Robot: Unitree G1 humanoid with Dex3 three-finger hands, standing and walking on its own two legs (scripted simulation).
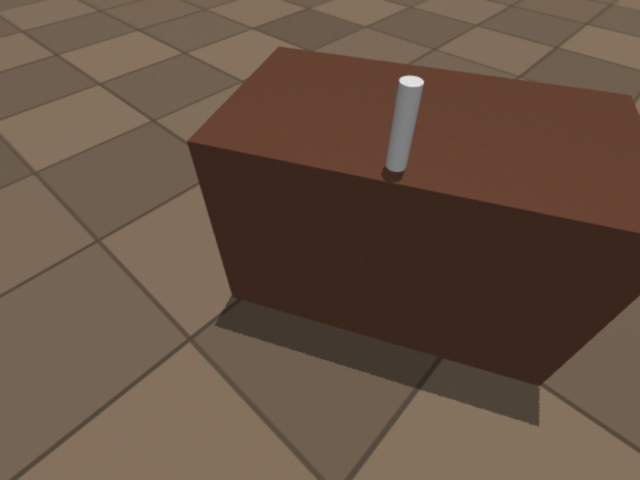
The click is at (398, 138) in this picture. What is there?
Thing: slim round
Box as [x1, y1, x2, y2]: [386, 76, 423, 171]
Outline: 416,76 403,76 399,79 386,159 386,167 393,171 403,170 406,165 423,85 423,80
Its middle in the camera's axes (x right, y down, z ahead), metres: +0.18 -0.24 +0.83
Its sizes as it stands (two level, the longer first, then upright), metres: 0.048 0.048 0.203
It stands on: a support 0.70 m high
